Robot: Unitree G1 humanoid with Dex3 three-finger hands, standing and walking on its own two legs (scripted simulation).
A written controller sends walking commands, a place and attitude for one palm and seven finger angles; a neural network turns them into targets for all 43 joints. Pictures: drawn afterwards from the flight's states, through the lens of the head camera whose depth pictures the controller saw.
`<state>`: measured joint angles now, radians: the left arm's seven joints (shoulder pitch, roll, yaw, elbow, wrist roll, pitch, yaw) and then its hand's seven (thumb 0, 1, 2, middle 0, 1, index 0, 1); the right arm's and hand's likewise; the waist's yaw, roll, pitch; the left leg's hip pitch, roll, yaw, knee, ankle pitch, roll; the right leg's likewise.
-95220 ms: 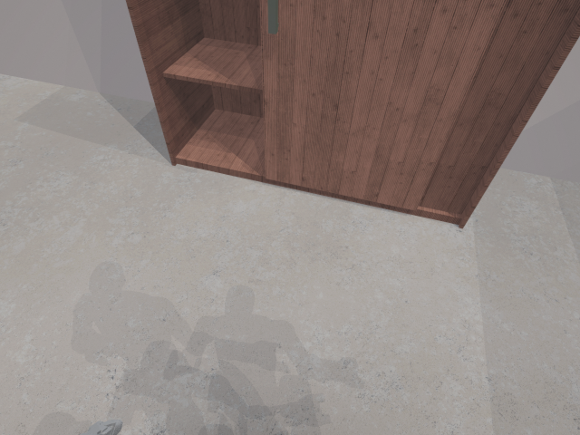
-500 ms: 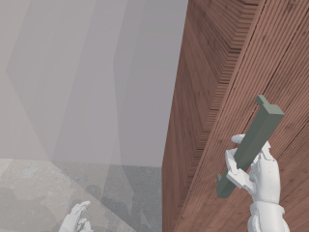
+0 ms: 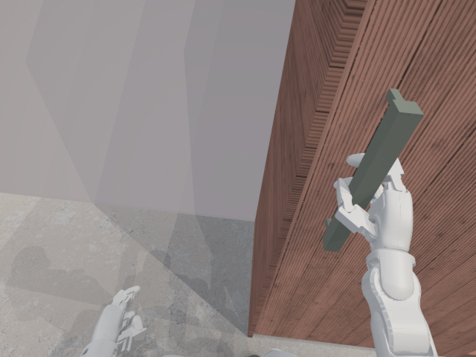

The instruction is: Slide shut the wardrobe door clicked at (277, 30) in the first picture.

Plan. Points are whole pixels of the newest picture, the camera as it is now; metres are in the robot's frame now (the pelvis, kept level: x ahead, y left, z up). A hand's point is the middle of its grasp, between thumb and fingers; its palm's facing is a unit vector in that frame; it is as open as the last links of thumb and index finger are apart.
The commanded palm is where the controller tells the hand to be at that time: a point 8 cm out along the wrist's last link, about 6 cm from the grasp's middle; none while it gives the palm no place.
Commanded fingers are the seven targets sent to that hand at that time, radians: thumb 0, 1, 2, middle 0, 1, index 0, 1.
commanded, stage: stop walking and hold the door there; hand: right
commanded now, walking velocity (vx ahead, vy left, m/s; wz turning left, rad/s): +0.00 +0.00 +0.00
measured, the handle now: (356, 182) +0.33 -0.16 +0.17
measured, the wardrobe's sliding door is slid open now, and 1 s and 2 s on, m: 0.00 0.00 0.00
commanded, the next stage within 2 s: loosen the grip on the handle in 0.76 s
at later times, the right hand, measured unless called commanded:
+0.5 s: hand (350, 210) +0.29 -0.14 +0.16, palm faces +0.04 +0.99 -0.13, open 6.8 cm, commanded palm +0.26 -0.19 +0.15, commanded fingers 0.00 -0.90 -0.90 0.45 1.40 0.45 1.40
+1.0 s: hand (358, 209) +0.29 -0.15 +0.17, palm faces +0.01 +0.99 -0.12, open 7.6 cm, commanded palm +0.25 -0.19 +0.16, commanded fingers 0.00 0.07 -0.43 0.45 1.40 0.45 1.40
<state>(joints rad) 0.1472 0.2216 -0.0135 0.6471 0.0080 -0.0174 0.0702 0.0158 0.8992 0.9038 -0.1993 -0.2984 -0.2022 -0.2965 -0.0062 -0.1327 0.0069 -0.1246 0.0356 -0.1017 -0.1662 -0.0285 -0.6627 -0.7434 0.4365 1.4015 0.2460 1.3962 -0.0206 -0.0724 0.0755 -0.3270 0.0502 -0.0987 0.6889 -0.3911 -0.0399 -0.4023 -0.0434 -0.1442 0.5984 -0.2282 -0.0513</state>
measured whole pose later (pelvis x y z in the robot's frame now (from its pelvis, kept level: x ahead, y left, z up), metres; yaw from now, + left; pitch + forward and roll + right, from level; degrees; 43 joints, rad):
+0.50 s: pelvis -0.05 -0.03 +0.02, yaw +0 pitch -1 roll -2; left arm 0.16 0.21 -0.02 0.65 0.01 -0.02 0.04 0.02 0.90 0.90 -0.20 -0.30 -0.20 -0.30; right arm -0.17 -0.17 0.03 -0.02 0.03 -0.14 -0.12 -0.05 -0.61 -0.70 0.43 1.40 0.26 1.36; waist 0.01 0.01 0.09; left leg -0.29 0.01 -0.02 0.60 -0.31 0.01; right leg -0.14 0.02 -0.08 0.43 -0.26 -0.01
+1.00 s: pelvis -0.07 -0.02 +0.02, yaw -1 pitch +0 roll -1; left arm 0.16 0.22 0.00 0.69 -0.01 -0.09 0.01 0.02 0.90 0.90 -0.20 -0.30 -0.20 -0.30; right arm -0.33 -0.18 -0.02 0.23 0.09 -0.10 0.02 -0.06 -0.43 -0.67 0.52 1.35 0.32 1.36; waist -0.03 0.00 0.01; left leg -0.32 -0.01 0.06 0.51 -0.19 0.05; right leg -0.23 -0.01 -0.04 0.49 -0.25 0.02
